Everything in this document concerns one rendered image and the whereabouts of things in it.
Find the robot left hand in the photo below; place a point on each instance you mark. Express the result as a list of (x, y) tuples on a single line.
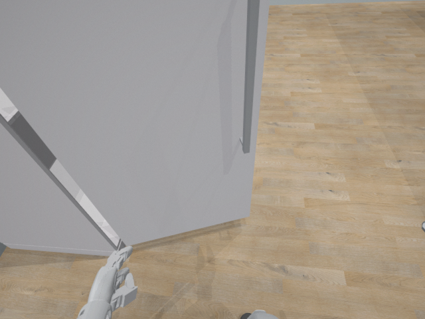
[(106, 285)]

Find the fridge door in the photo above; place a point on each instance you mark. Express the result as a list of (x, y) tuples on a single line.
[(142, 103)]

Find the robot right shin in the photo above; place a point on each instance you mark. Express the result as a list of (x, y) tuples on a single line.
[(258, 311)]

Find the handle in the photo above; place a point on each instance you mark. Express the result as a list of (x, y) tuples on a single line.
[(251, 44)]

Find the left robot forearm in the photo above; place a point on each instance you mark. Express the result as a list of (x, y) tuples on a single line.
[(97, 309)]

